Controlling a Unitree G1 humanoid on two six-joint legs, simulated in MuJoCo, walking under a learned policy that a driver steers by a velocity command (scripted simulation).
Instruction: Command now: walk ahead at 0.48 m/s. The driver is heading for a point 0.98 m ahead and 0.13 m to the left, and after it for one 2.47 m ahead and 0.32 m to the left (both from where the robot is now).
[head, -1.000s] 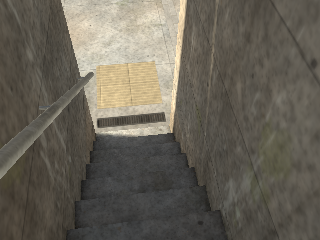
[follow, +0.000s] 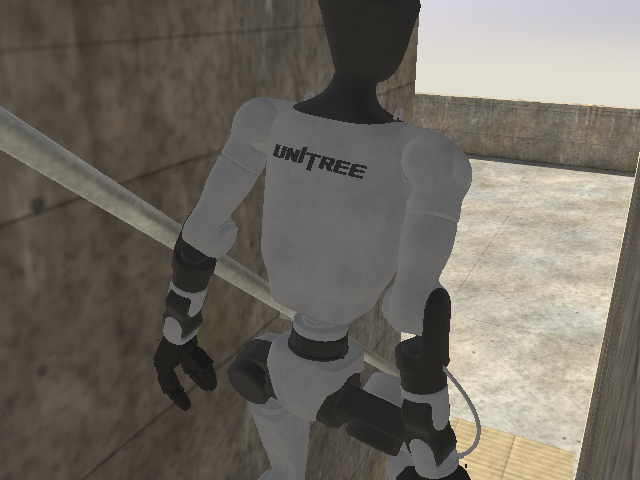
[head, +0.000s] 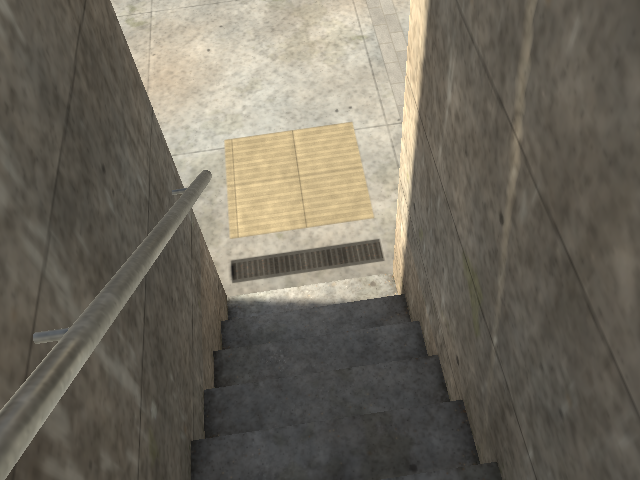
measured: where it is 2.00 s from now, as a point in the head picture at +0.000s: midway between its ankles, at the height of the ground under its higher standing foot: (319, 360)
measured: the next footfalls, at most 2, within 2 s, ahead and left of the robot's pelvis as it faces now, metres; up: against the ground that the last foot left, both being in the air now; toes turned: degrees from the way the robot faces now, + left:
right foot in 0.12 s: +0.24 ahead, -0.02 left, -0.40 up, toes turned -3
left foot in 0.38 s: +0.41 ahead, +0.07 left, -0.60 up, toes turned -1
